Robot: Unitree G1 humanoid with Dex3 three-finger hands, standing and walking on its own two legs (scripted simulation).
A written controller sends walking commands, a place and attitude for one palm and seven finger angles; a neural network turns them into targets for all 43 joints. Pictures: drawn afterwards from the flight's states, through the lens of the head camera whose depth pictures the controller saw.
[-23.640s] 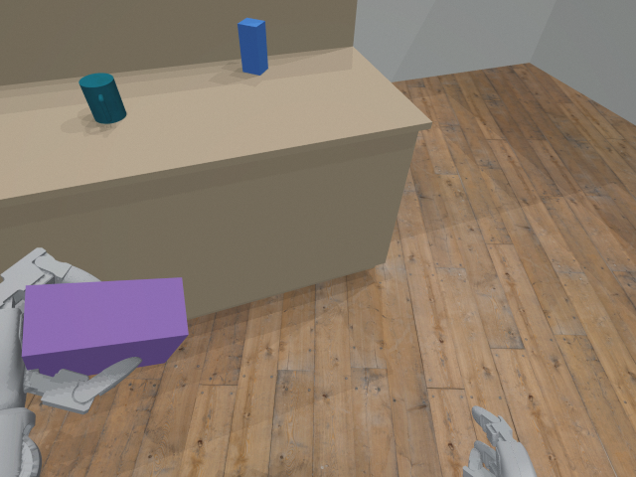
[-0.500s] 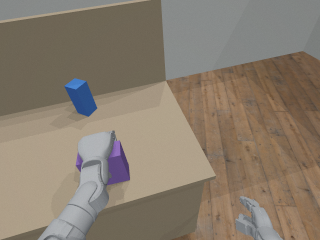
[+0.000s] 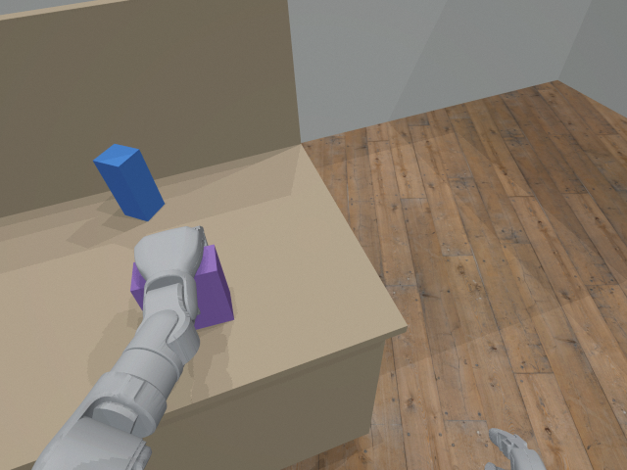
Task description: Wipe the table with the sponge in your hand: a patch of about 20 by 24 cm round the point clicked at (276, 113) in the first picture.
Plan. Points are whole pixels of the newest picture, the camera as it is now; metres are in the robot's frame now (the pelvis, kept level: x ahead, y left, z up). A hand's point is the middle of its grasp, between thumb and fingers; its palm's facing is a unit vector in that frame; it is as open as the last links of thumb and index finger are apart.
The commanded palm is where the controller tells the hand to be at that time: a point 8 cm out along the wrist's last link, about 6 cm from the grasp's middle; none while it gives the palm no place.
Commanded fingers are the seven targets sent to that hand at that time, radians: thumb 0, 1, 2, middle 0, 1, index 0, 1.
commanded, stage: wipe forward along the third lane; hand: left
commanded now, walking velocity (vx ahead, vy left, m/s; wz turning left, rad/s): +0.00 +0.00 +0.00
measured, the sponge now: (190, 300) +0.36 +0.23 -0.01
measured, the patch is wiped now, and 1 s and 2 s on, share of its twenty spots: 0.75 0.95 0.95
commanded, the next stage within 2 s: wipe back along the third lane in 0.78 s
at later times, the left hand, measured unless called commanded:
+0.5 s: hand (174, 245) +0.43 +0.26 +0.04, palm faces -0.10 -0.03 -0.99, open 9.9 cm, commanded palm +0.41 +0.26 +0.08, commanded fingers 0.00 0.10 1.30 -1.20 -1.60 -1.20 -1.60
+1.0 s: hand (172, 229) +0.46 +0.28 +0.04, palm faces -0.09 -0.01 -1.00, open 9.9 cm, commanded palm +0.43 +0.25 +0.07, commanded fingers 0.00 0.10 1.30 -1.20 -1.60 -1.20 -1.60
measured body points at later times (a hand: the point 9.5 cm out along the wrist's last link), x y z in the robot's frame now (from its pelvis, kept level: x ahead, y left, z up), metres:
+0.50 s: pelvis +0.02 +0.02 +0.00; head +0.05 +0.00 +0.45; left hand +0.43 +0.26 +0.09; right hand +0.14 -0.24 -0.13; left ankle +0.03 +0.14 -0.73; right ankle +0.01 -0.09 -0.73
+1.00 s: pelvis +0.02 +0.03 +0.00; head +0.08 +0.03 +0.44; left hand +0.46 +0.27 +0.09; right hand +0.11 -0.23 -0.14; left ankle +0.03 +0.14 -0.73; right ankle +0.01 -0.09 -0.73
